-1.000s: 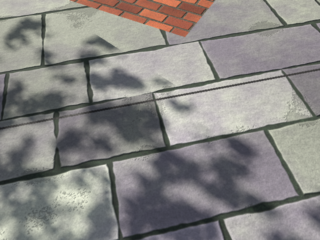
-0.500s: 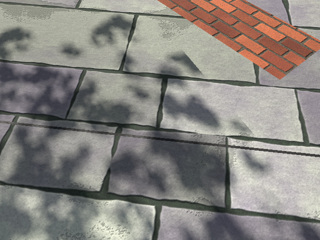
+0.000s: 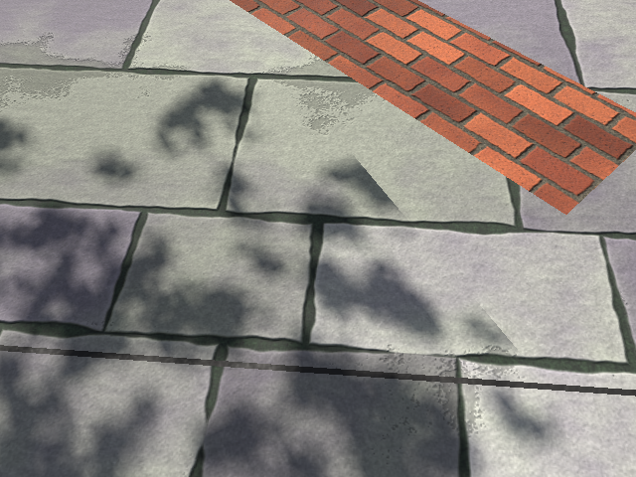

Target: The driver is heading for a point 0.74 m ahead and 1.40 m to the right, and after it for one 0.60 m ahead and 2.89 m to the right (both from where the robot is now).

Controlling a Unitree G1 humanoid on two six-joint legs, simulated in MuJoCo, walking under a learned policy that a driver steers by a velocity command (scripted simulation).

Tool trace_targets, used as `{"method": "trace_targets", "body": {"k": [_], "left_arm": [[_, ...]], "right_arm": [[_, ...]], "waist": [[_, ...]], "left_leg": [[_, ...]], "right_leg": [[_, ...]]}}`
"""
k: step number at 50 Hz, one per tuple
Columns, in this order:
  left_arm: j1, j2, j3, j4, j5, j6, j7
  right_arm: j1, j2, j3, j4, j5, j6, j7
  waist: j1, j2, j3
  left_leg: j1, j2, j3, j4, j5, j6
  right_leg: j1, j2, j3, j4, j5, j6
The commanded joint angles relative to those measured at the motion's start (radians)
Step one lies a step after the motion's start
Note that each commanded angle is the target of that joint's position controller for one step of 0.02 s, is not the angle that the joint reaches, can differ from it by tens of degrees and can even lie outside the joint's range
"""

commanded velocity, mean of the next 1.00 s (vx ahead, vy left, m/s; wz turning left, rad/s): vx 0.02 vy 0.00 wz -0.55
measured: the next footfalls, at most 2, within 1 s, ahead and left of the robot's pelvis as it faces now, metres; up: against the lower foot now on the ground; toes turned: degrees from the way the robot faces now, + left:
left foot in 0.36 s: +0.15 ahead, +0.15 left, +0.00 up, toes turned -18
right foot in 0.80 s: +0.04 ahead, -0.10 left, +0.00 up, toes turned -31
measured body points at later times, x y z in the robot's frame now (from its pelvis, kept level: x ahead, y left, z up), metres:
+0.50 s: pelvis +0.07 +0.05 +0.02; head +0.10 +0.06 +0.47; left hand +0.30 +0.28 -0.09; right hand +0.09 -0.26 -0.08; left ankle +0.11 +0.16 -0.72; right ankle +0.04 -0.08 -0.65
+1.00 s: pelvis +0.05 +0.01 +0.02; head +0.07 -0.04 +0.47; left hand +0.35 +0.15 -0.06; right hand +0.01 -0.32 -0.09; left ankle +0.13 +0.14 -0.64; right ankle +0.01 -0.08 -0.72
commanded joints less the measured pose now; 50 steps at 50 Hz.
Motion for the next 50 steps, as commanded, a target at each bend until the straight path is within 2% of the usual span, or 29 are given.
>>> {"method": "trace_targets", "body": {"k": [1,2,3,5,7,10,15,17,18,19,20,21,22,23,24,27,31,36,38,39,40,41,42,43,44,45,46,48,50], "left_arm": [[0.090,0.179,0.045,-0.083,-0.007,0.014,0.019],[0.046,0.154,0.039,-0.097,-0.023,0.028,0.028],[0.020,0.139,0.032,-0.108,-0.028,0.040,0.036],[-0.004,0.146,0.035,-0.122,-0.012,0.060,0.047],[0.012,0.171,0.047,-0.133,-0.007,0.070,0.058],[0.012,0.194,0.060,-0.151,-0.020,0.080,0.071],[0.003,0.184,0.061,-0.176,-0.023,0.104,0.076],[-0.014,0.178,0.058,-0.189,-0.031,0.116,0.081],[0.005,0.155,0.052,-0.192,-0.033,0.120,0.083],[0.043,0.095,0.037,-0.196,-0.026,0.120,0.080],[0.020,0.119,0.047,-0.238,-0.030,0.105,0.073],[0.044,0.192,0.068,-0.217,-0.019,0.095,0.068],[0.075,0.210,0.079,-0.187,-0.027,0.100,0.065],[0.100,0.186,0.077,-0.161,-0.027,0.113,0.070],[0.105,0.165,0.072,-0.160,-0.025,0.122,0.072],[0.028,0.116,0.051,-0.209,-0.041,0.127,0.063],[-0.031,0.094,0.035,-0.263,-0.037,0.126,0.047],[-0.016,0.115,0.043,-0.285,-0.037,0.136,0.026],[0.027,0.111,0.050,-0.277,-0.038,0.140,0.017],[0.071,0.117,0.057,-0.261,-0.036,0.140,0.020],[0.117,0.166,0.076,-0.252,-0.035,0.138,0.031],[0.149,0.299,0.103,-0.274,-0.025,0.132,0.050],[0.154,0.289,0.091,-0.291,0.007,0.108,0.037],[0.133,0.254,0.080,-0.282,0.011,0.088,0.030],[0.083,0.228,0.073,-0.275,-0.004,0.079,0.036],[0.040,0.200,0.065,-0.279,-0.020,0.081,0.043],[0.008,0.191,0.058,-0.284,-0.029,0.087,0.049],[0.002,0.188,0.053,-0.287,-0.020,0.094,0.059],[0.013,0.192,0.055,-0.284,-0.020,0.095,0.066]], "right_arm": [[0.068,-0.115,-0.016,-0.078,0.027,-0.011,0.019],[0.027,-0.118,-0.019,-0.081,0.025,-0.002,0.012],[-0.002,-0.125,-0.025,-0.087,0.013,0.011,0.003],[-0.003,-0.106,-0.025,-0.100,0.011,0.028,-0.005],[0.017,-0.079,-0.018,-0.091,0.013,0.024,-0.013],[0.014,-0.083,-0.017,-0.086,0.015,0.018,-0.014],[0.008,-0.099,-0.023,-0.094,0.023,-0.001,0.000],[0.065,-0.103,-0.029,-0.078,0.025,-0.015,0.011],[0.099,-0.140,-0.041,-0.071,0.017,-0.018,0.012],[0.112,-0.213,-0.056,-0.081,-0.006,-0.013,0.005],[0.067,-0.254,-0.063,-0.093,-0.044,-0.005,0.008],[0.006,-0.200,-0.050,-0.130,-0.045,-0.011,0.003],[-0.044,-0.150,-0.038,-0.146,-0.027,-0.012,-0.003],[-0.062,-0.130,-0.032,-0.155,-0.009,-0.011,-0.005],[-0.057,-0.126,-0.029,-0.155,0.003,-0.009,-0.008],[0.008,-0.137,-0.030,-0.146,-0.001,0.005,-0.018],[0.050,-0.185,-0.049,-0.146,0.002,0.020,-0.021],[0.027,-0.219,-0.066,-0.154,0.022,0.020,0.003],[0.005,-0.220,-0.069,-0.152,0.041,0.018,0.009],[0.016,-0.200,-0.065,-0.143,0.048,0.016,0.010],[0.074,-0.159,-0.055,-0.123,0.034,0.011,0.016],[0.054,-0.075,-0.023,-0.174,-0.029,0.008,0.023],[-0.032,-0.118,-0.034,-0.207,-0.015,0.003,0.016],[-0.067,-0.158,-0.046,-0.210,0.011,0.006,0.011],[-0.063,-0.164,-0.050,-0.203,0.017,0.009,0.006],[-0.050,-0.163,-0.053,-0.186,0.008,0.013,-0.004],[-0.035,-0.169,-0.057,-0.185,0.002,0.017,-0.008],[-0.006,-0.149,-0.053,-0.179,0.004,0.015,-0.002],[-0.014,-0.128,-0.045,-0.182,0.010,0.013,0.001]], "waist": [[0.033,-0.125,-0.331],[0.023,-0.021,-0.248],[0.014,0.009,-0.182],[-0.017,-0.067,-0.131],[-0.013,-0.113,-0.151],[-0.001,-0.119,-0.192],[0.009,-0.155,-0.167],[-0.028,-0.156,-0.158],[-0.034,-0.121,-0.161],[-0.007,0.073,-0.170],[0.016,0.326,-0.109],[0.024,0.243,-0.103],[0.041,0.164,-0.097],[0.044,0.126,-0.093],[0.032,0.122,-0.084],[-0.015,0.154,-0.072],[-0.056,0.188,-0.105],[-0.050,0.210,-0.106],[-0.015,0.200,-0.106],[0.006,0.174,-0.117],[0.009,0.056,-0.146],[-0.012,-0.288,-0.165],[0.054,-0.253,-0.218],[0.059,-0.163,-0.185],[0.027,-0.138,-0.141],[0.009,-0.101,-0.129],[-0.010,-0.112,-0.120],[-0.026,-0.119,-0.146],[-0.017,-0.120,-0.150]], "left_leg": [[-0.403,0.011,-0.157,0.518,-0.083,-0.037],[-0.414,0.046,-0.141,0.466,-0.018,-0.040],[-0.396,0.072,-0.134,0.389,0.025,-0.044],[-0.298,0.071,-0.112,0.205,0.071,-0.048],[-0.248,0.050,-0.094,0.069,0.089,-0.066],[-0.192,0.044,-0.106,-0.051,0.174,-0.084],[-0.139,0.034,-0.112,-0.226,0.208,-0.070],[-0.031,0.034,-0.090,-0.408,0.301,-0.042],[0.061,0.109,-0.135,-0.490,0.330,-0.012],[0.154,0.336,-0.336,-0.555,0.346,0.071],[0.063,0.476,-0.567,-0.624,0.469,0.217],[0.042,0.482,-0.532,-0.606,0.520,0.246],[0.047,0.419,-0.408,-0.571,0.559,0.200],[0.067,0.358,-0.316,-0.547,0.574,0.158],[0.087,0.344,-0.272,-0.536,0.609,0.152],[0.141,0.318,-0.171,-0.542,0.670,0.174],[0.207,0.364,-0.132,-0.535,0.692,0.198],[0.149,0.395,-0.072,-0.510,0.699,0.186],[0.131,0.393,-0.043,-0.446,0.682,0.147],[0.089,0.369,-0.005,-0.379,0.630,0.103],[-0.033,0.317,0.072,-0.232,0.493,0.025],[-0.364,0.183,0.143,0.110,-0.078,-0.081],[-0.461,0.099,-0.022,0.297,-0.197,-0.102],[-0.469,0.118,-0.073,0.365,-0.128,-0.095],[-0.477,0.130,-0.086,0.349,-0.035,-0.084],[-0.473,0.139,-0.094,0.316,0.033,-0.084],[-0.436,0.133,-0.094,0.296,0.081,-0.090],[-0.375,0.104,-0.084,0.270,0.144,-0.099],[-0.360,0.091,-0.086,0.157,0.168,-0.105]], "right_leg": [[0.575,-0.346,0.544,-0.156,0.447,-0.300],[0.467,-0.299,0.476,-0.191,0.273,-0.248],[0.349,-0.279,0.444,-0.224,0.148,-0.220],[0.209,-0.201,0.394,-0.269,0.007,-0.180],[0.202,-0.174,0.371,-0.267,0.034,-0.173],[0.201,-0.167,0.386,-0.258,-0.026,-0.159],[0.206,-0.152,0.469,-0.243,-0.147,-0.125],[0.176,-0.119,0.467,-0.198,-0.141,-0.091],[0.115,-0.077,0.435,-0.138,-0.195,-0.051],[-0.014,0.025,0.302,0.093,-0.382,0.005],[-0.165,0.129,0.144,0.315,-0.513,0.049],[-0.155,0.060,0.183,0.498,-0.473,0.074],[-0.157,0.053,0.172,0.569,-0.407,0.088],[-0.162,0.045,0.154,0.621,-0.360,0.109],[-0.187,0.038,0.147,0.672,-0.322,0.127],[-0.210,0.008,0.082,0.607,-0.262,0.161],[-0.135,-0.045,0.041,0.407,-0.277,0.173],[0.053,-0.041,-0.040,0.182,-0.270,0.120],[0.147,-0.025,-0.064,0.011,-0.172,0.075],[0.245,-0.002,-0.068,-0.105,-0.075,0.043],[0.415,-0.045,0.031,-0.171,0.115,0.002],[0.610,-0.336,0.423,-0.139,0.571,-0.129],[0.531,-0.443,0.547,-0.158,0.617,-0.317],[0.493,-0.383,0.461,-0.176,0.523,-0.297],[0.458,-0.315,0.383,-0.177,0.433,-0.233],[0.434,-0.271,0.346,-0.176,0.362,-0.186],[0.385,-0.248,0.325,-0.180,0.364,-0.172],[0.352,-0.223,0.311,-0.186,0.359,-0.173],[0.360,-0.210,0.321,-0.185,0.304,-0.172]]}}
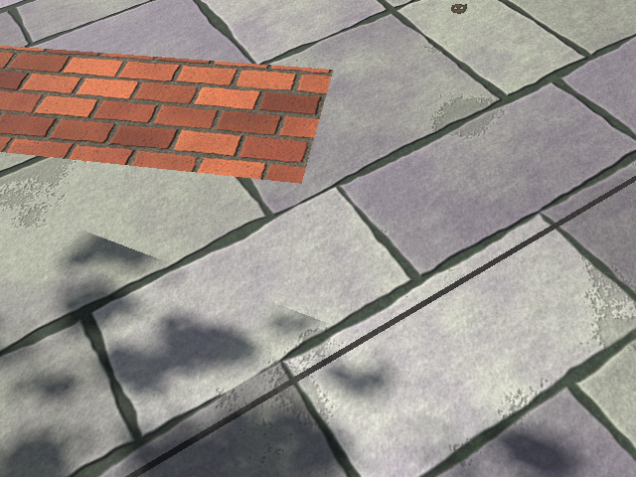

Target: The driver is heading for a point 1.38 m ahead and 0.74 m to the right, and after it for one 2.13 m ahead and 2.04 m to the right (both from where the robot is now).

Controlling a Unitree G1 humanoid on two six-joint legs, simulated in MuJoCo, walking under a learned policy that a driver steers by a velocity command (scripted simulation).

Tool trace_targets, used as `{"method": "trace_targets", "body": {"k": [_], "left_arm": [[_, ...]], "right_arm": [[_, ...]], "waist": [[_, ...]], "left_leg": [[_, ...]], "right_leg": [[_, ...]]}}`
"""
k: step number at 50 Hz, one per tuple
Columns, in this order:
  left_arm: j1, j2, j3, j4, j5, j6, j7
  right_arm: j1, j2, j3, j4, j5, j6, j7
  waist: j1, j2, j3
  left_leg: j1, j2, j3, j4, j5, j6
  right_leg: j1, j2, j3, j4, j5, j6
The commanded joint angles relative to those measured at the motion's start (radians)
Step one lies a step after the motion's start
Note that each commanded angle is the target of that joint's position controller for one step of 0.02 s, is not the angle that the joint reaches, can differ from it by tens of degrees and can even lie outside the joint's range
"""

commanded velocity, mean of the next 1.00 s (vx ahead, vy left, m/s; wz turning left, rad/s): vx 0.27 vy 0.00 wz -0.57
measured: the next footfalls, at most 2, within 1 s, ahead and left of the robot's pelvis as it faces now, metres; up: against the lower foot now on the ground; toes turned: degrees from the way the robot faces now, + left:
left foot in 0.26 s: +0.08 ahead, +0.13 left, +0.00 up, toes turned -14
right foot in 0.72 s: +0.11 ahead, -0.20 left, +0.00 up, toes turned -29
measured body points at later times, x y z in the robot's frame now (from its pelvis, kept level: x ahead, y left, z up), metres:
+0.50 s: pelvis +0.03 +0.02 +0.00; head +0.05 +0.03 +0.45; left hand +0.27 +0.25 -0.09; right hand +0.04 -0.29 -0.09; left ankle +0.04 +0.14 -0.74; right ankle +0.01 -0.13 -0.66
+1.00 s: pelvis +0.18 -0.15 +0.01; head +0.19 -0.19 +0.45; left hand +0.37 +0.06 -0.10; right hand +0.21 -0.48 -0.09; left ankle +0.41 -0.09 -0.67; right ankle +0.08 -0.18 -0.74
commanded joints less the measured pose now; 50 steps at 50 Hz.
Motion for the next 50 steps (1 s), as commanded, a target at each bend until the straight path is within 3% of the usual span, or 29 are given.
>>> {"method": "trace_targets", "body": {"k": [1,5,9,11,12,13,14,15,16,17,18,19,23,27,32,34,35,36,37,38,39,40,41,42,45,47,50], "left_arm": [[-0.030,0.170,0.048,-0.070,-0.003,-0.012,0.017],[-0.034,0.192,0.056,-0.074,-0.003,-0.002,0.017],[-0.050,0.191,0.055,-0.079,-0.010,0.005,0.006],[-0.079,0.182,0.051,-0.085,-0.022,0.011,0.009],[-0.074,0.164,0.046,-0.086,-0.025,0.012,0.013],[-0.032,0.107,0.029,-0.087,-0.013,0.011,0.014],[-0.015,0.110,0.033,-0.112,-0.022,0.002,0.013],[-0.015,0.184,0.054,-0.100,-0.008,-0.009,0.014],[-0.019,0.208,0.065,-0.086,-0.014,-0.011,0.008],[-0.001,0.189,0.064,-0.066,-0.011,-0.006,0.006],[-0.007,0.175,0.061,-0.066,-0.006,-0.004,0.003],[-0.016,0.146,0.053,-0.067,-0.010,-0.007,-0.005],[-0.087,0.095,0.032,-0.099,-0.016,-0.026,-0.019],[-0.111,0.062,0.014,-0.110,-0.015,-0.040,-0.037],[-0.102,0.075,0.012,-0.110,-0.021,-0.040,-0.054],[-0.014,0.087,0.023,-0.084,-0.019,-0.038,-0.054],[0.103,0.132,0.051,-0.045,-0.021,-0.036,-0.047],[0.287,0.212,0.088,-0.004,-0.030,-0.034,-0.034],[0.310,0.365,0.103,-0.026,-0.031,-0.048,-0.027],[0.310,0.274,0.078,-0.044,-0.025,-0.076,-0.038],[0.275,0.207,0.052,-0.032,-0.014,-0.093,-0.041],[0.222,0.166,0.037,-0.036,-0.011,-0.098,-0.042],[0.160,0.138,0.026,-0.044,-0.010,-0.093,-0.039],[0.120,0.128,0.018,-0.051,0.001,-0.092,-0.033],[0.104,0.130,0.014,-0.026,0.005,-0.100,-0.013],[0.137,0.136,0.014,0.009,-0.004,-0.102,-0.002],[0.196,0.145,0.015,0.054,-0.009,-0.103,0.006]], "right_arm": [[-0.011,-0.058,-0.011,-0.071,0.002,-0.015,-0.001],[-0.038,-0.055,-0.006,-0.085,0.006,-0.022,0.012],[-0.024,-0.067,-0.013,-0.095,0.016,-0.037,0.028],[0.027,-0.064,-0.017,-0.085,0.016,-0.046,0.035],[0.055,-0.084,-0.025,-0.078,0.009,-0.049,0.034],[0.099,-0.144,-0.037,-0.082,-0.008,-0.045,0.027],[0.103,-0.208,-0.051,-0.066,-0.030,-0.036,0.029],[0.076,-0.158,-0.039,-0.092,-0.028,-0.044,0.027],[0.048,-0.112,-0.026,-0.100,-0.015,-0.048,0.019],[0.022,-0.102,-0.021,-0.107,0.000,-0.050,0.011],[0.025,-0.093,-0.017,-0.105,0.011,-0.053,0.003],[0.046,-0.091,-0.013,-0.103,0.009,-0.055,-0.004],[0.136,-0.105,-0.018,-0.087,0.000,-0.066,-0.003],[0.146,-0.145,-0.032,-0.072,0.007,-0.074,0.010],[0.144,-0.178,-0.045,-0.049,0.035,-0.074,0.036],[0.120,-0.180,-0.044,-0.041,0.048,-0.065,0.041],[0.136,-0.149,-0.032,-0.035,0.040,-0.065,0.041],[0.136,-0.093,-0.011,-0.051,0.016,-0.070,0.040],[0.128,0.011,0.026,-0.151,-0.021,-0.095,0.040],[0.049,-0.085,0.009,-0.153,0.026,-0.124,0.042],[0.008,-0.129,-0.002,-0.159,0.056,-0.140,0.048],[0.019,-0.122,0.001,-0.144,0.038,-0.146,0.046],[0.029,-0.117,0.001,-0.128,0.007,-0.146,0.044],[0.039,-0.115,-0.002,-0.121,-0.005,-0.142,0.048],[0.050,-0.082,0.007,-0.087,-0.009,-0.119,0.059],[-0.022,-0.046,0.023,-0.100,-0.008,-0.115,0.060],[-0.149,-0.012,0.042,-0.125,0.008,-0.120,0.074]], "waist": [[-0.004,-0.162,-0.152],[0.014,-0.186,-0.136],[0.014,-0.204,-0.133],[-0.024,-0.198,-0.138],[-0.033,-0.173,-0.146],[-0.020,-0.010,-0.199],[0.010,0.270,-0.134],[-0.008,0.197,-0.098],[-0.001,0.146,-0.072],[0.010,0.131,-0.047],[-0.004,0.129,-0.032],[-0.017,0.116,-0.026],[-0.072,0.113,-0.017],[-0.077,0.113,-0.006],[-0.059,0.108,0.014],[0.006,0.078,-0.006],[0.058,0.032,-0.071],[0.141,-0.105,-0.160],[0.079,-0.430,-0.218],[0.144,-0.250,-0.251],[0.119,-0.204,-0.145],[0.082,-0.140,-0.101],[0.048,-0.108,-0.062],[0.017,-0.128,-0.047],[-0.005,-0.109,-0.048],[0.016,-0.095,-0.027],[0.067,-0.112,0.001]], "left_leg": [[-0.032,-0.008,-0.034,-0.122,0.053,-0.009],[0.062,-0.035,-0.047,-0.291,0.048,-0.002],[0.148,-0.059,-0.052,-0.439,0.034,0.020],[0.258,-0.062,-0.039,-0.631,0.150,0.043],[0.356,-0.015,-0.057,-0.719,0.261,0.065],[0.503,0.180,-0.228,-0.762,0.274,0.140],[0.505,0.349,-0.488,-0.829,0.232,0.302],[0.462,0.392,-0.532,-0.861,0.043,0.354],[0.440,0.339,-0.451,-0.874,-0.108,0.315],[0.444,0.280,-0.379,-0.881,-0.150,0.269],[0.463,0.265,-0.335,-0.886,-0.137,0.251],[0.461,0.248,-0.280,-0.896,-0.108,0.243],[0.504,0.247,-0.171,-0.934,-0.058,0.251],[0.475,0.270,-0.067,-0.942,0.039,0.252],[0.428,0.298,0.021,-0.904,0.072,0.234],[0.383,0.289,0.081,-0.789,0.173,0.206],[0.322,0.245,0.151,-0.605,0.339,0.175],[0.159,0.171,0.230,-0.257,0.323,0.110],[-0.264,-0.013,0.152,0.133,-0.190,0.031],[-0.387,-0.010,-0.034,0.250,-0.152,0.048],[-0.430,0.039,-0.042,0.245,-0.061,0.085],[-0.375,0.076,-0.040,0.176,0.023,0.098],[-0.307,0.100,-0.043,0.089,0.089,0.093],[-0.235,0.108,-0.045,0.034,0.139,0.087],[-0.174,0.083,0.002,-0.081,0.262,0.048],[-0.157,0.067,0.014,-0.234,0.373,0.034],[-0.077,0.026,0.039,-0.447,0.536,0.041]], "right_leg": [[0.172,-0.222,0.245,-0.100,0.375,-0.187],[0.114,-0.213,0.320,-0.095,0.226,-0.186],[0.109,-0.201,0.419,-0.065,0.240,-0.174],[0.094,-0.165,0.433,-0.020,0.240,-0.136],[0.042,-0.128,0.413,0.018,0.156,-0.093],[-0.087,-0.046,0.309,0.187,-0.156,-0.034],[-0.321,0.109,0.088,0.369,-0.425,0.017],[-0.382,0.012,0.097,0.568,-0.377,0.045],[-0.401,-0.018,0.084,0.625,-0.287,0.050],[-0.422,-0.028,0.061,0.654,-0.227,0.068],[-0.463,-0.040,0.050,0.691,-0.173,0.083],[-0.468,-0.049,0.029,0.715,-0.136,0.092],[-0.492,-0.082,-0.023,0.606,-0.056,0.113],[-0.392,-0.112,-0.057,0.414,-0.025,0.101],[-0.213,-0.106,-0.123,0.239,-0.082,0.041],[-0.045,-0.056,-0.181,0.122,-0.051,-0.003],[0.149,-0.005,-0.196,0.091,-0.040,-0.031],[0.396,-0.079,-0.026,0.038,-0.075,-0.085],[0.607,-0.340,0.591,-0.119,-0.231,-0.280],[0.601,-0.400,0.749,-0.258,-0.377,-0.331],[0.532,-0.387,0.638,-0.248,-0.323,-0.300],[0.431,-0.345,0.524,-0.225,-0.221,-0.265],[0.333,-0.297,0.421,-0.221,-0.112,-0.237],[0.258,-0.260,0.357,-0.238,-0.029,-0.222],[0.202,-0.218,0.222,-0.262,0.240,-0.209],[0.186,-0.190,0.150,-0.262,0.337,-0.183],[0.158,-0.167,0.102,-0.275,0.300,-0.147]]}}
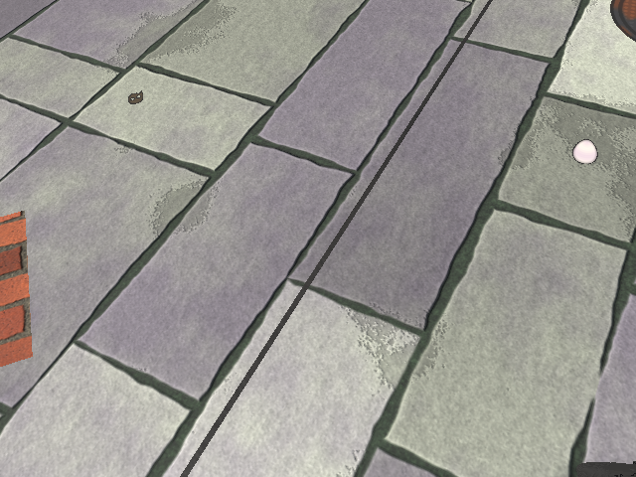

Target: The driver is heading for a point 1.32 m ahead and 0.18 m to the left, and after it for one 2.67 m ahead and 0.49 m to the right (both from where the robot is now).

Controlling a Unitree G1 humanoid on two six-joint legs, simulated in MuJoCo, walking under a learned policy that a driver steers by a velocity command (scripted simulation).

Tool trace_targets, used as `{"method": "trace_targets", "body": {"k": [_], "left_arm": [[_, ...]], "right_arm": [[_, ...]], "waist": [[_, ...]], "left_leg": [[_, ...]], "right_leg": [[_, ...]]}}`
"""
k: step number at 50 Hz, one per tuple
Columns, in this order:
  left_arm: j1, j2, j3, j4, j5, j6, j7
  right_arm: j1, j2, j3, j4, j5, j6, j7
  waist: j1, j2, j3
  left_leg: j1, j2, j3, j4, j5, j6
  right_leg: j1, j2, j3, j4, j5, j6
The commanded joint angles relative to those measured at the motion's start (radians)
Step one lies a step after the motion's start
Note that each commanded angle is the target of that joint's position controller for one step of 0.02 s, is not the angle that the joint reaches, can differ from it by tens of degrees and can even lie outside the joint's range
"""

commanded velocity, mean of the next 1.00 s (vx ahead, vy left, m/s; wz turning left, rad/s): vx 0.43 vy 0.00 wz -0.07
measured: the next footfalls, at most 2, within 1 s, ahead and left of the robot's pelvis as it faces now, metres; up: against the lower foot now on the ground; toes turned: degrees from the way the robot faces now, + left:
left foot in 0.20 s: +0.33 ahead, +0.12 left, +0.00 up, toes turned -2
right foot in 0.72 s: +0.60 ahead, -0.14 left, +0.00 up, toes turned -4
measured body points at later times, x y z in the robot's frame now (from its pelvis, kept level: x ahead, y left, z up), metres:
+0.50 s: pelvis +0.31 +0.03 +0.00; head +0.34 +0.03 +0.45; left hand +0.49 +0.28 -0.10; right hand +0.34 -0.25 -0.12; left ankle +0.29 +0.12 -0.75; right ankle +0.41 -0.14 -0.68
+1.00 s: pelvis +0.55 -0.05 +0.00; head +0.58 -0.07 +0.44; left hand +0.66 +0.21 -0.12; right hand +0.68 -0.33 -0.12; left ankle +0.63 +0.11 -0.70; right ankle +0.56 -0.14 -0.75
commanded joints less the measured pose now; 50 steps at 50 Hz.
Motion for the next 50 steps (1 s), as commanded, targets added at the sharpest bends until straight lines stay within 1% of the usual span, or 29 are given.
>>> {"method": "trace_targets", "body": {"k": [1,4,7,9,10,11,12,13,14,15,16,17,19,22,26,30,33,34,35,36,37,38,39,40,41,42,46,48,50], "left_arm": [[0.017,0.184,0.052,-0.025,-0.008,-0.020,0.014],[0.059,0.183,0.052,0.016,-0.013,-0.016,0.014],[0.066,0.189,0.056,0.042,-0.010,-0.001,0.018],[0.053,0.208,0.061,0.043,-0.006,0.010,0.021],[0.028,0.202,0.055,0.036,0.000,0.015,0.021],[0.025,0.160,0.039,0.010,0.020,0.015,0.022],[0.205,0.039,0.005,0.024,0.005,0.001,0.008],[0.129,0.142,0.020,0.033,-0.012,-0.013,0.003],[-0.011,0.189,0.036,-0.010,-0.035,-0.022,0.000],[-0.086,0.177,0.029,-0.032,-0.027,-0.030,0.002],[-0.119,0.164,0.032,-0.041,-0.010,-0.035,0.001],[-0.097,0.151,0.033,-0.037,-0.005,-0.031,-0.001],[-0.049,0.107,0.024,-0.020,-0.006,-0.018,0.000],[-0.126,0.079,0.011,-0.049,0.011,-0.009,0.004],[-0.272,0.056,-0.002,-0.078,0.007,-0.027,-0.010],[-0.384,0.072,0.003,-0.113,-0.007,-0.037,-0.029],[-0.390,0.100,0.015,-0.126,-0.007,-0.042,-0.043],[-0.346,0.115,0.024,-0.116,-0.005,-0.043,-0.044],[-0.240,0.143,0.041,-0.086,-0.001,-0.043,-0.040],[-0.093,0.197,0.064,-0.050,0.011,-0.043,-0.031],[0.013,0.303,0.084,-0.045,0.042,-0.039,-0.022],[0.036,0.266,0.077,-0.033,0.026,-0.031,-0.025],[-0.017,0.196,0.054,-0.042,0.014,-0.027,-0.027],[-0.077,0.161,0.043,-0.047,0.013,-0.026,-0.026],[-0.136,0.132,0.034,-0.043,0.012,-0.026,-0.030],[-0.178,0.110,0.027,-0.043,0.010,-0.028,-0.032],[-0.251,0.120,0.030,-0.009,0.031,-0.040,-0.026],[-0.260,0.132,0.032,0.013,0.027,-0.035,-0.018],[-0.228,0.143,0.034,0.043,0.026,-0.024,-0.013]], "right_arm": [[-0.157,-0.030,0.003,-0.090,0.014,-0.017,0.015],[-0.220,-0.044,0.000,-0.111,0.020,-0.025,0.030],[-0.198,-0.063,-0.008,-0.111,0.018,-0.027,0.037],[-0.086,-0.101,-0.029,-0.089,0.013,-0.025,0.026],[0.056,-0.134,-0.045,-0.059,0.011,-0.023,0.017],[0.244,-0.184,-0.054,-0.034,-0.005,-0.019,0.007],[0.318,-0.228,-0.068,0.006,0.002,-0.016,0.014],[0.331,-0.127,-0.046,0.007,0.026,-0.012,0.013],[0.247,-0.102,-0.036,0.002,0.027,-0.007,0.003],[0.180,-0.095,-0.030,-0.004,0.016,-0.002,-0.002],[0.144,-0.085,-0.026,-0.004,0.006,-0.001,-0.002],[0.131,-0.072,-0.020,-0.005,-0.006,-0.006,-0.003],[0.124,-0.065,-0.019,0.006,0.005,-0.014,-0.001],[0.142,-0.102,-0.028,0.032,0.016,-0.019,-0.006],[0.181,-0.129,-0.033,0.054,0.024,-0.005,-0.015],[0.266,-0.153,-0.037,0.094,0.034,0.013,-0.015],[0.278,-0.169,-0.043,0.112,0.036,0.033,-0.023],[0.266,-0.177,-0.045,0.113,0.036,0.039,-0.026],[0.250,-0.171,-0.041,0.111,0.036,0.045,-0.029],[0.252,-0.132,-0.024,0.101,0.022,0.046,-0.033],[0.326,-0.040,0.009,0.058,0.001,0.033,-0.033],[0.375,-0.033,0.015,0.081,0.011,0.019,-0.030],[0.319,-0.133,-0.010,0.081,0.031,0.013,-0.026],[0.248,-0.131,-0.011,0.065,0.038,0.013,-0.025],[0.210,-0.119,-0.010,0.060,0.025,0.020,-0.029],[0.200,-0.116,-0.016,0.059,0.016,0.034,-0.034],[0.239,-0.043,0.001,0.073,0.008,0.075,-0.046],[0.191,-0.027,0.010,0.065,0.000,0.078,-0.049],[0.144,-0.039,0.007,0.060,0.003,0.081,-0.048]], "waist": [[0.028,-0.122,0.032],[0.041,-0.118,0.065],[0.015,-0.136,0.053],[-0.047,-0.165,-0.042],[-0.127,-0.161,-0.143],[-0.194,-0.082,-0.301],[-0.115,0.238,-0.476],[-0.170,0.146,-0.444],[-0.169,0.079,-0.248],[-0.136,-0.024,-0.142],[-0.105,-0.045,-0.067],[-0.069,-0.021,-0.056],[-0.037,0.017,-0.054],[-0.044,0.014,-0.008],[-0.097,0.002,0.017],[-0.140,0.012,0.030],[-0.116,0.025,0.025],[-0.084,0.033,0.001],[-0.022,0.025,-0.062],[0.042,0.000,-0.175],[0.032,-0.196,-0.345],[0.026,-0.332,-0.442],[0.037,-0.218,-0.328],[0.016,-0.163,-0.228],[-0.014,-0.098,-0.158],[-0.045,-0.102,-0.125],[-0.110,-0.138,-0.117],[-0.097,-0.147,-0.124],[-0.072,-0.140,-0.135]], "left_leg": [[0.075,-0.044,0.035,-0.176,0.159,0.005],[0.055,-0.052,0.020,-0.266,0.157,0.041],[0.079,-0.066,0.026,-0.300,0.052,0.085],[0.251,-0.124,0.081,-0.288,-0.050,0.127],[0.465,-0.113,0.085,-0.293,0.005,0.165],[0.809,0.057,-0.101,-0.226,0.067,0.236],[1.185,0.318,-0.619,-0.304,-0.155,0.425],[1.153,0.297,-0.730,-0.431,-0.338,0.385],[0.994,0.265,-0.562,-0.465,-0.357,0.336],[0.823,0.226,-0.456,-0.497,-0.273,0.307],[0.694,0.196,-0.387,-0.524,-0.163,0.304],[0.618,0.165,-0.335,-0.552,-0.099,0.299],[0.554,0.138,-0.262,-0.600,-0.045,0.310],[0.495,0.132,-0.171,-0.648,0.029,0.317],[0.491,0.073,-0.055,-0.652,0.035,0.263],[0.595,0.121,-0.071,-0.613,0.009,0.243],[0.699,0.169,-0.095,-0.544,0.078,0.217],[0.714,0.166,-0.086,-0.488,0.179,0.204],[0.699,0.129,-0.048,-0.357,0.318,0.180],[0.606,0.071,-0.006,-0.143,0.307,0.139],[0.263,-0.058,0.051,0.238,-0.050,0.059],[0.086,-0.150,-0.043,0.454,-0.607,0.023],[0.020,-0.096,-0.102,0.534,-0.603,0.024],[0.009,-0.052,-0.073,0.517,-0.551,0.024],[0.026,-0.015,-0.047,0.446,-0.498,0.018],[0.076,0.013,-0.042,0.377,-0.458,0.013],[0.266,0.009,-0.020,0.168,-0.319,-0.024],[0.315,0.005,-0.011,0.030,-0.219,-0.021],[0.341,-0.005,-0.007,-0.053,-0.138,-0.017]], "right_leg": [[-0.061,-0.210,0.110,-0.116,0.310,-0.112],[0.027,-0.253,0.138,-0.094,0.306,-0.112],[0.135,-0.288,0.147,-0.021,0.473,-0.091],[0.172,-0.265,0.130,0.137,0.851,-0.071],[0.116,-0.225,0.093,0.311,0.938,-0.044],[-0.101,-0.171,0.085,0.598,0.674,-0.018],[-0.491,0.027,0.063,1.004,-0.226,0.062],[-0.598,0.003,0.147,1.087,-0.308,0.058],[-0.659,-0.053,0.110,1.083,-0.233,0.055],[-0.635,-0.105,0.063,1.026,-0.151,0.052],[-0.613,-0.135,0.042,0.966,-0.109,0.057],[-0.554,-0.164,0.043,0.928,-0.078,0.058],[-0.509,-0.182,0.026,0.854,-0.066,0.073],[-0.546,-0.205,-0.005,0.699,0.014,0.107],[-0.494,-0.179,-0.042,0.407,0.280,0.111],[-0.484,-0.147,-0.049,0.272,0.329,0.094],[-0.468,-0.131,-0.049,0.215,0.217,0.053],[-0.403,-0.113,-0.066,0.195,0.186,0.036],[-0.253,-0.085,-0.094,0.163,0.187,0.010],[-0.016,-0.133,-0.052,0.183,0.262,-0.030],[0.371,-0.397,0.316,0.212,0.398,-0.163],[0.457,-0.500,0.599,0.101,0.479,-0.271],[0.360,-0.465,0.472,0.102,0.546,-0.236],[0.241,-0.420,0.313,0.110,0.660,-0.205],[0.123,-0.369,0.220,0.088,0.720,-0.177],[0.031,-0.336,0.164,0.055,0.720,-0.157],[-0.156,-0.286,0.031,-0.019,0.816,-0.166],[-0.165,-0.262,-0.020,-0.020,0.802,-0.149],[-0.138,-0.263,-0.023,-0.018,0.749,-0.141]]}}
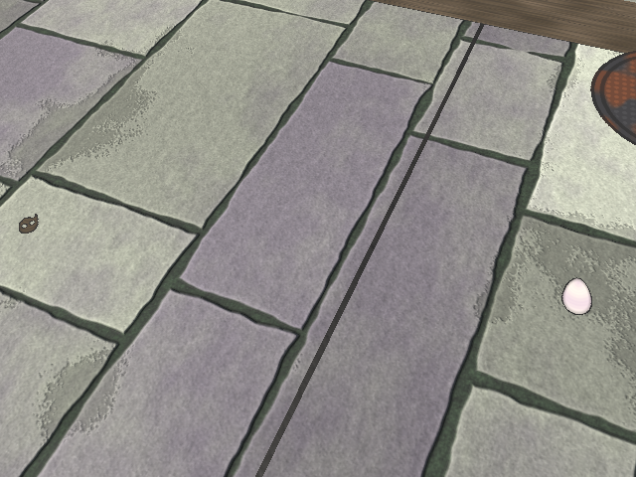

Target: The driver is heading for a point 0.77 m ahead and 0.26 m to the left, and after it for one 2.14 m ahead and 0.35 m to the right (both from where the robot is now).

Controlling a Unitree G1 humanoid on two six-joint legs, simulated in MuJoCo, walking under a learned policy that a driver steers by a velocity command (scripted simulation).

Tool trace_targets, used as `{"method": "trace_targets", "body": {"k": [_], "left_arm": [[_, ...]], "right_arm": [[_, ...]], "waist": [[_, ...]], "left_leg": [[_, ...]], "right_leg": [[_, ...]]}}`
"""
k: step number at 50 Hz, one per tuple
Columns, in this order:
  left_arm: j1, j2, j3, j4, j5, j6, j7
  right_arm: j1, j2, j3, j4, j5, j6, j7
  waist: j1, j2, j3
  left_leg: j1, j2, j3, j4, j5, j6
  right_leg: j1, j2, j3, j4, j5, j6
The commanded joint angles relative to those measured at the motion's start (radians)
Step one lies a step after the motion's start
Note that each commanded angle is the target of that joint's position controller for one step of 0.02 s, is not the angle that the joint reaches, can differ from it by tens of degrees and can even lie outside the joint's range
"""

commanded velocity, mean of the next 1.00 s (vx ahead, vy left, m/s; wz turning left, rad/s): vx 0.04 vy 0.00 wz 0.41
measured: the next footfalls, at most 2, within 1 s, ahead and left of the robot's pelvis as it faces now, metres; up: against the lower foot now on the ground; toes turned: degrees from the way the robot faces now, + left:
left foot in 0.14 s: +0.14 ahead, +0.14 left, +0.00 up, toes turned +2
right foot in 0.50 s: +0.13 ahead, -0.11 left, +0.00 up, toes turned +16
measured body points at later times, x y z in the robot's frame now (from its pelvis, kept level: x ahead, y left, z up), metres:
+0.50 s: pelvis +0.06 -0.01 -0.01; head +0.09 -0.01 +0.44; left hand +0.14 +0.30 -0.12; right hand +0.25 -0.27 -0.12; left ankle +0.10 +0.14 -0.74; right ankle +0.09 -0.12 -0.75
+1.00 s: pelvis +0.04 +0.02 -0.01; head +0.06 +0.05 +0.44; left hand +0.00 +0.33 -0.13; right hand +0.32 -0.14 -0.09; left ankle -0.01 +0.11 -0.75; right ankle +0.08 -0.12 -0.71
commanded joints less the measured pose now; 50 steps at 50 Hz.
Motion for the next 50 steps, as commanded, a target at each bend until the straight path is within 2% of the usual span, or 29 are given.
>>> {"method": "trace_targets", "body": {"k": [1,4,7,8,9,10,11,12,14,15,18,22,24,25,26,27,28,29,30,31,34,39,42,44,46,47,48,49,50], "left_arm": [[-0.056,0.155,0.034,-0.039,-0.002,-0.007,0.010],[-0.060,0.169,0.037,-0.010,-0.006,0.009,0.014],[-0.028,0.185,0.048,0.013,-0.028,0.034,0.034],[0.008,0.169,0.046,0.017,-0.017,0.036,0.042],[0.071,0.142,0.044,0.013,-0.002,0.032,0.047],[0.007,0.125,0.037,-0.003,0.006,0.036,0.056],[-0.076,0.112,0.034,-0.037,-0.001,0.045,0.057],[-0.093,0.123,0.039,-0.046,-0.014,0.053,0.055],[-0.065,0.141,0.049,-0.038,-0.021,0.069,0.056],[-0.074,0.137,0.049,-0.041,-0.018,0.071,0.060],[-0.079,0.104,0.039,-0.040,-0.026,0.064,0.056],[-0.044,0.117,0.042,-0.032,-0.032,0.059,0.036],[0.015,0.136,0.055,-0.014,-0.027,0.058,0.031],[0.044,0.203,0.073,-0.016,-0.012,0.062,0.038],[0.000,0.301,0.096,-0.027,0.018,0.072,0.042],[-0.053,0.243,0.079,-0.066,0.049,0.062,0.042],[-0.127,0.188,0.062,-0.089,0.041,0.054,0.048],[-0.174,0.163,0.055,-0.098,0.019,0.049,0.051],[-0.186,0.145,0.050,-0.101,-0.001,0.046,0.055],[-0.176,0.138,0.044,-0.099,-0.006,0.047,0.061],[-0.102,0.145,0.044,-0.080,0.000,0.061,0.076],[-0.070,0.211,0.070,-0.073,-0.006,0.075,0.069],[-0.075,0.234,0.081,-0.072,-0.017,0.077,0.050],[-0.081,0.241,0.084,-0.062,-0.035,0.076,0.040],[-0.079,0.214,0.075,-0.043,-0.053,0.073,0.035],[-0.026,0.162,0.059,-0.026,-0.032,0.067,0.029],[-0.023,0.080,0.025,-0.060,0.029,0.059,0.015],[-0.096,0.146,0.049,-0.072,0.004,0.063,0.028],[-0.117,0.184,0.062,-0.067,-0.024,0.073,0.035]], "right_arm": [[0.069,-0.056,-0.013,-0.025,0.001,0.006,-0.003],[0.026,-0.080,-0.023,-0.042,0.005,0.014,0.002],[-0.005,-0.112,-0.039,-0.075,-0.002,0.018,0.007],[0.000,-0.152,-0.051,-0.085,-0.005,0.018,0.004],[-0.011,-0.213,-0.068,-0.094,-0.003,0.023,0.000],[0.052,-0.187,-0.070,-0.091,0.004,0.030,0.000],[0.113,-0.153,-0.060,-0.075,-0.003,0.025,0.000],[0.124,-0.163,-0.063,-0.073,-0.009,0.013,-0.001],[0.031,-0.172,-0.071,-0.099,0.009,0.000,-0.008],[-0.005,-0.161,-0.071,-0.109,0.017,0.006,-0.013],[-0.009,-0.170,-0.082,-0.113,0.014,0.039,-0.023],[-0.027,-0.179,-0.090,-0.123,0.022,0.058,-0.028],[-0.039,-0.162,-0.085,-0.128,0.030,0.066,-0.031],[-0.009,-0.122,-0.074,-0.127,0.025,0.067,-0.031],[-0.004,-0.068,-0.062,-0.164,0.023,0.057,-0.025],[0.010,-0.158,-0.089,-0.146,0.009,0.046,-0.026],[0.045,-0.197,-0.108,-0.118,0.019,0.049,-0.023],[0.086,-0.182,-0.110,-0.087,0.018,0.060,-0.027],[0.101,-0.166,-0.108,-0.075,0.012,0.069,-0.032],[0.097,-0.144,-0.103,-0.077,0.012,0.074,-0.031],[0.015,-0.109,-0.086,-0.128,0.029,0.070,-0.022],[-0.036,-0.075,-0.060,-0.182,0.022,0.069,0.004],[-0.024,-0.087,-0.061,-0.192,0.022,0.076,0.016],[-0.001,-0.084,-0.063,-0.189,0.021,0.082,0.021],[0.073,-0.095,-0.070,-0.158,0.016,0.082,0.023],[0.102,-0.151,-0.085,-0.152,0.016,0.081,0.013],[0.100,-0.244,-0.096,-0.180,0.003,0.080,-0.005],[0.103,-0.192,-0.079,-0.185,-0.025,0.057,0.006],[0.064,-0.168,-0.070,-0.175,-0.026,0.038,0.015]], "waist": [[-0.037,-0.141,-0.162],[-0.028,-0.143,-0.130],[-0.028,-0.115,-0.088],[-0.012,-0.043,-0.104],[0.046,0.119,-0.134],[-0.027,0.174,-0.158],[-0.074,0.204,-0.174],[-0.084,0.179,-0.184],[-0.035,0.074,-0.169],[-0.022,0.060,-0.163],[-0.027,0.098,-0.193],[-0.022,0.126,-0.202],[0.012,0.109,-0.180],[0.004,-0.003,-0.172],[-0.036,-0.322,-0.117],[-0.022,-0.265,-0.105],[-0.061,-0.189,-0.085],[-0.083,-0.164,-0.067],[-0.075,-0.165,-0.058],[-0.064,-0.168,-0.049],[-0.009,-0.187,-0.049],[0.028,-0.209,-0.088],[0.022,-0.216,-0.098],[0.001,-0.214,-0.101],[-0.045,-0.177,-0.113],[-0.036,-0.049,-0.159],[-0.007,0.262,-0.194],[-0.082,0.161,-0.229],[-0.069,0.098,-0.175]], "left_leg": [[0.196,-0.007,0.005,-0.108,0.115,0.002],[0.200,-0.015,0.012,-0.175,0.085,0.032],[0.224,-0.028,0.022,-0.314,0.178,0.087],[0.271,0.019,-0.043,-0.319,0.435,0.118],[0.365,0.100,-0.170,-0.319,0.578,0.196],[0.427,0.185,-0.326,-0.385,0.571,0.309],[0.486,0.246,-0.440,-0.442,0.539,0.376],[0.498,0.255,-0.468,-0.459,0.524,0.389],[0.438,0.208,-0.376,-0.444,0.501,0.327],[0.411,0.170,-0.339,-0.449,0.460,0.292],[0.371,0.111,-0.305,-0.447,0.446,0.268],[0.318,0.088,-0.351,-0.449,0.298,0.245],[0.227,0.036,-0.345,-0.415,0.137,0.186],[0.104,-0.028,-0.285,-0.293,-0.062,0.127],[-0.083,-0.197,-0.093,-0.067,-0.304,0.070],[-0.074,-0.137,-0.128,0.170,-0.354,0.036],[-0.057,-0.128,-0.134,0.275,-0.295,0.032],[-0.063,-0.122,-0.119,0.323,-0.235,0.018],[-0.091,-0.114,-0.113,0.371,-0.180,0.000],[-0.096,-0.109,-0.098,0.412,-0.156,-0.016],[-0.133,-0.082,-0.037,0.317,-0.106,-0.053],[-0.014,-0.026,0.029,0.080,-0.153,-0.056],[0.105,-0.042,0.081,-0.039,-0.159,-0.025],[0.175,-0.057,0.089,-0.165,-0.123,0.010],[0.353,-0.087,0.099,-0.420,0.095,0.070],[0.532,-0.008,-0.020,-0.455,0.345,0.107],[0.685,0.265,-0.328,-0.396,0.803,0.235],[0.541,0.339,-0.361,-0.423,0.716,0.395],[0.488,0.270,-0.279,-0.449,0.601,0.377]], "right_leg": [[0.017,-0.250,0.104,-0.063,0.600,-0.155],[0.043,-0.279,0.117,-0.041,0.426,-0.146],[0.061,-0.259,0.124,0.051,0.217,-0.089],[0.046,-0.213,0.088,0.129,0.135,-0.046],[-0.058,-0.096,-0.010,0.242,-0.013,0.018],[-0.162,-0.001,-0.047,0.377,-0.203,0.079],[-0.274,0.020,0.026,0.523,-0.455,0.091],[-0.329,0.008,0.095,0.689,-0.539,0.094],[-0.348,-0.039,0.135,0.731,-0.443,0.102],[-0.326,-0.048,0.128,0.642,-0.396,0.109],[-0.209,-0.011,0.097,0.463,-0.297,0.135],[-0.069,0.008,0.094,0.239,-0.169,0.125],[0.067,-0.008,0.077,0.047,-0.042,0.091],[0.163,-0.163,0.210,-0.027,-0.072,0.033],[0.128,-0.393,0.491,-0.111,-0.037,-0.118],[0.040,-0.471,0.545,-0.125,0.008,-0.207],[0.010,-0.420,0.449,-0.108,0.034,-0.183],[0.015,-0.352,0.350,-0.091,0.029,-0.136],[0.042,-0.324,0.295,-0.080,0.038,-0.115],[0.045,-0.310,0.247,-0.072,0.099,-0.117],[0.139,-0.301,0.170,-0.070,0.163,-0.142],[0.199,-0.352,0.114,-0.049,0.256,-0.166],[0.160,-0.364,0.080,-0.022,0.329,-0.163],[0.157,-0.370,0.080,0.020,0.351,-0.148],[0.090,-0.329,0.034,0.120,0.283,-0.074],[-0.034,-0.268,-0.040,0.254,0.113,0.011],[-0.297,-0.143,-0.106,0.527,-0.470,0.116],[-0.317,-0.114,0.025,0.690,-0.554,0.139],[-0.321,-0.128,0.056,0.759,-0.503,0.138]]}}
